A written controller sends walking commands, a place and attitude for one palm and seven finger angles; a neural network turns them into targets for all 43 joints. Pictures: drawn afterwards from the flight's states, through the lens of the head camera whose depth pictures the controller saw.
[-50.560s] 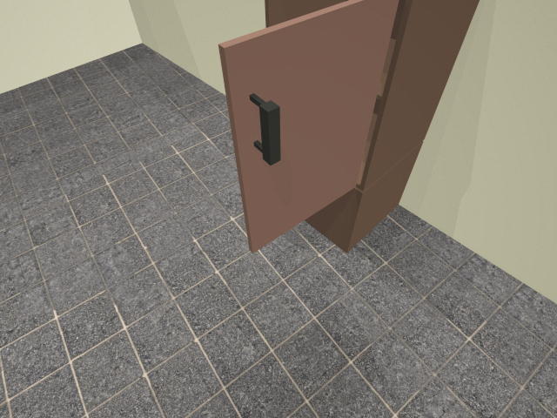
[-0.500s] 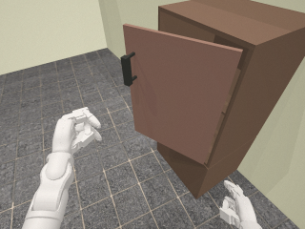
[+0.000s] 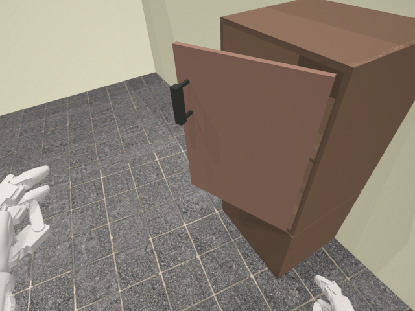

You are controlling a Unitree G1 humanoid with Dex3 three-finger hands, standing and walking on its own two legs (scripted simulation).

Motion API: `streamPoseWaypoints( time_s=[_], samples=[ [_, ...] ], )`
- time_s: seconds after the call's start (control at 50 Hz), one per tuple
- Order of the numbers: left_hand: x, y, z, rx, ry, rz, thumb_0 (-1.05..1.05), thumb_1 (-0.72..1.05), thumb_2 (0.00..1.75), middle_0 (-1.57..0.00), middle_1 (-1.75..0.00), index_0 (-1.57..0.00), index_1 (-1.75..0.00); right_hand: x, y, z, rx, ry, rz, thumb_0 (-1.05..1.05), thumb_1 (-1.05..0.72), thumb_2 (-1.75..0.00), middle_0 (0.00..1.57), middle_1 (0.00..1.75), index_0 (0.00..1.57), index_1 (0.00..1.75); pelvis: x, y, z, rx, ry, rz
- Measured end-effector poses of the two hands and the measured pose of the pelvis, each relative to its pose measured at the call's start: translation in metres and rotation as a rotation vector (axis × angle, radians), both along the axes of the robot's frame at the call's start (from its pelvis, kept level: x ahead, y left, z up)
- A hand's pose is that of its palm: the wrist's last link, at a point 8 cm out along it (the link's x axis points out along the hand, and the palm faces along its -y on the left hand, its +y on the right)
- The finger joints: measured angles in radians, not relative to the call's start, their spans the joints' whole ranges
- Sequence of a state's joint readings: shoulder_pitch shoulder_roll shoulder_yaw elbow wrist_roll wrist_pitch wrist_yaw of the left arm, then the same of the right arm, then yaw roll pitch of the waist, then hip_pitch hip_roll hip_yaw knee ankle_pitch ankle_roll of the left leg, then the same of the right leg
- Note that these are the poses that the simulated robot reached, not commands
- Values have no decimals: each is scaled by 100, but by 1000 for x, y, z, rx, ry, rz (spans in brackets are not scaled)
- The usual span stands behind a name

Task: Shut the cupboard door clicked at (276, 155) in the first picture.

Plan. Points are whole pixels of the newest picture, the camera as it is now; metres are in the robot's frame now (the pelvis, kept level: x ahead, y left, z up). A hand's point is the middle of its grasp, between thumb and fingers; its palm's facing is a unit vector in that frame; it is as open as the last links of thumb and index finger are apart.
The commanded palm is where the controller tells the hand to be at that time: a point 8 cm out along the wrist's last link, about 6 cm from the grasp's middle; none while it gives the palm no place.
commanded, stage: draw the hand back to the body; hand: left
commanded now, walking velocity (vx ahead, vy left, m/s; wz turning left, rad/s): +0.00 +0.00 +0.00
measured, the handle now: (183, 101) +0.66 +0.15 +0.09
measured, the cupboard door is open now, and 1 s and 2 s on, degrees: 25 25 25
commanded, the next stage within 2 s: step back with the hand held close in 0.36 s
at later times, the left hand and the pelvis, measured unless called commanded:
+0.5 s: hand (48, 222) +0.19 +0.26 +0.16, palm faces +0.46 -0.79 -0.41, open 7.4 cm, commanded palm +0.14 +0.30 +0.17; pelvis +0.00 +0.00 +0.00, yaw +0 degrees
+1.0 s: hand (9, 249) +0.15 +0.30 +0.15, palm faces +0.42 -0.77 -0.49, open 7.4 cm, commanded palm +0.09 +0.32 +0.17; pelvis -0.05 +0.03 -0.02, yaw -1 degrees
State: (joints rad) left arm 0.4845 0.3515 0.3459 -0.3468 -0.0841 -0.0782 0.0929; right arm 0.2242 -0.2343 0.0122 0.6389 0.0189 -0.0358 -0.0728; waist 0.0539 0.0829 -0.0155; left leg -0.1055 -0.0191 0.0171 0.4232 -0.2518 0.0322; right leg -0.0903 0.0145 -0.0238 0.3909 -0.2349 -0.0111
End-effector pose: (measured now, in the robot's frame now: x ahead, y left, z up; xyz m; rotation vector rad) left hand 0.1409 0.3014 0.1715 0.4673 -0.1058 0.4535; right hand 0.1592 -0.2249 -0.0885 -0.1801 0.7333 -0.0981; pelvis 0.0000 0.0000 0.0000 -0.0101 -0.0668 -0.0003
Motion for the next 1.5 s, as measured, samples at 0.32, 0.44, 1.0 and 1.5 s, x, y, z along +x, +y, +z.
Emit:
streamPoseWaypoints(
  time_s=[0.32, 0.44, 1.0, 1.5],
  samples=[
    [1, -6, -6, -33, -27, 9, 2, 89, 90, -22, -31, -22, -31, 22, 6, 15, -14, -89, 36, 1, -91, -90, 20, 30, 20, 30, -1, -3, 0, 2, 2, 7],
    [6, -5, 5, 8, -42, -4, 2, 89, 90, -22, -30, -21, -31, 19, 9, 10, 4, -76, 30, 1, -90, -90, 20, 30, 20, 30, 3, -3, 0, 1, 2, 1],
    [-34, 33, 3, 135, -72, -77, 1, 89, 90, -22, -30, -21, -30, -46, 8, 15, -87, -30, -85, 1, -91, -90, 20, 30, 20, 30, -53, 27, -15, -8, 69, -21],
    [-200, 51, -2, 146, -248, 77, 1, 89, 90, -22, -30, -21, -30, -149, 33, -9, -137, 13, 102, 1, -90, -90, 21, 30, 20, 30, -177, 30, -34, -8, 41, 153]
  ],
)
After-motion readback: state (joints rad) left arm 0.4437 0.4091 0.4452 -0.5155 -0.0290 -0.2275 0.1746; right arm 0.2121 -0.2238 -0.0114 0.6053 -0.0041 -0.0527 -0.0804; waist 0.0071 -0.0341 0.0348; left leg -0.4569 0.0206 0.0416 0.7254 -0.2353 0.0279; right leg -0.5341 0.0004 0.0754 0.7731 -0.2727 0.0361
